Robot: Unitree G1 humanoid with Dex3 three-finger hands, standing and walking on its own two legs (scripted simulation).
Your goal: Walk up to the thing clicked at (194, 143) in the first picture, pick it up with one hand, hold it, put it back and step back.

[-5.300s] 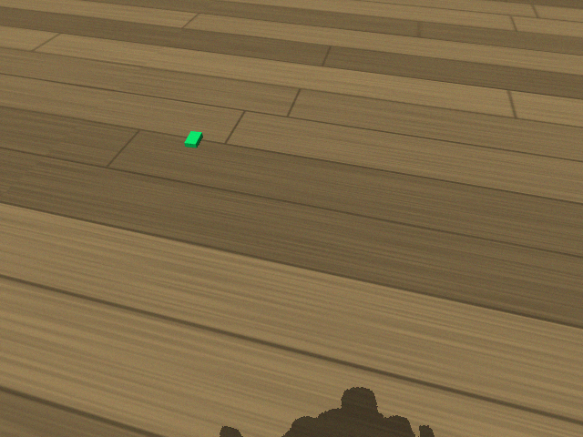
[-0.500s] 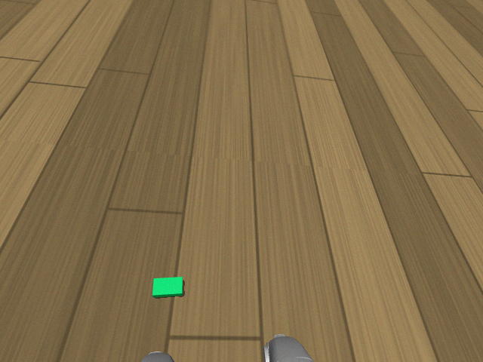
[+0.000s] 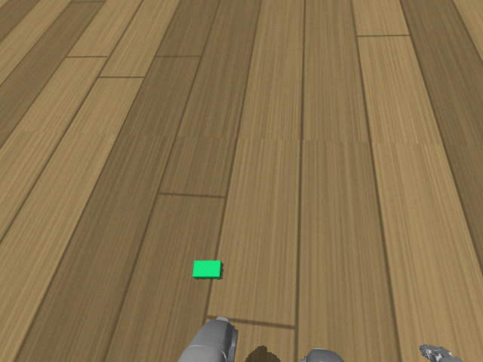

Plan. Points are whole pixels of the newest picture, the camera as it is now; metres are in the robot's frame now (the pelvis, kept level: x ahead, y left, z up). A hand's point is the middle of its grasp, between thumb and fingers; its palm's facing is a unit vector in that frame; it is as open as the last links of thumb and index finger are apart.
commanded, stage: walk up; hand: left
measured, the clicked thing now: (207, 269) +0.47 +0.25 -0.74
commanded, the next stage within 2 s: stand in 1.58 s
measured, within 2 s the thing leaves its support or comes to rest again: neither
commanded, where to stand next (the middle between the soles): +0.10 +0.08 m, yaw +0 degrees
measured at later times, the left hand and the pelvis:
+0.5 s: hand out of the picture +0.04 +0.37 -0.16, palm faces -0.01 -0.91 -0.41, open 7.4 cm; pelvis +0.00 +0.09 -0.01, yaw +1 degrees
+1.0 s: hand out of the picture +0.10 +0.33 -0.13, palm faces -0.06 -0.95 -0.32, open 7.4 cm; pelvis +0.00 +0.09 +0.03, yaw -1 degrees
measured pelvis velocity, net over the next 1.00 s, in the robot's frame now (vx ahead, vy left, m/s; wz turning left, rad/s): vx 0.00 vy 0.09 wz -0.02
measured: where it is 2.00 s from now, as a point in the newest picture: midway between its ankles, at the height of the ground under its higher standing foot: outside the picture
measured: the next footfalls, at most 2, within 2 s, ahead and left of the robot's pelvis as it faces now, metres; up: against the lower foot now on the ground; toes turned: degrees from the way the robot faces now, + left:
left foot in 0.16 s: +0.07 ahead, +0.18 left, +0.00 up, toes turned +2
right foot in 0.52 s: +0.06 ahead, -0.04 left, +0.00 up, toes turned +0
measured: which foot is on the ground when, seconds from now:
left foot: up 0.00-0.14, down 0.16-1.00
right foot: down 0.00-0.20, up 0.22-0.50, down 0.52-1.00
